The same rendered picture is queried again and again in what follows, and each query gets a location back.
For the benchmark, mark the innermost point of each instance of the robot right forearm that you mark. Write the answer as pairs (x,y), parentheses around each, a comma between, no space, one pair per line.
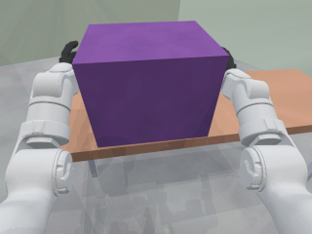
(258,121)

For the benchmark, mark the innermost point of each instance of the robot left hand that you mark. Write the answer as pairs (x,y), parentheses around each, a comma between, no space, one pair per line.
(66,55)

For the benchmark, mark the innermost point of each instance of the robot left forearm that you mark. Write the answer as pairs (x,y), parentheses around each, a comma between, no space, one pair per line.
(46,124)

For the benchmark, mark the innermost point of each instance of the table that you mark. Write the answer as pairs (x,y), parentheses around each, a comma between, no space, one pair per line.
(290,91)

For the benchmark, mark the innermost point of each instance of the robot right upper arm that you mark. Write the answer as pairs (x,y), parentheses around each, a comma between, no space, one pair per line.
(278,176)

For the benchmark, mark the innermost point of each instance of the carton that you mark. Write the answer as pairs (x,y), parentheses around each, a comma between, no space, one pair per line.
(147,82)

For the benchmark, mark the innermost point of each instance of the robot left upper arm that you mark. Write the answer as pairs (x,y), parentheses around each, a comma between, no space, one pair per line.
(35,180)

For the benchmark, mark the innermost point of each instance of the robot right hand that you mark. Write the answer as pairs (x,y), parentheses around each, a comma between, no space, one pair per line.
(230,64)

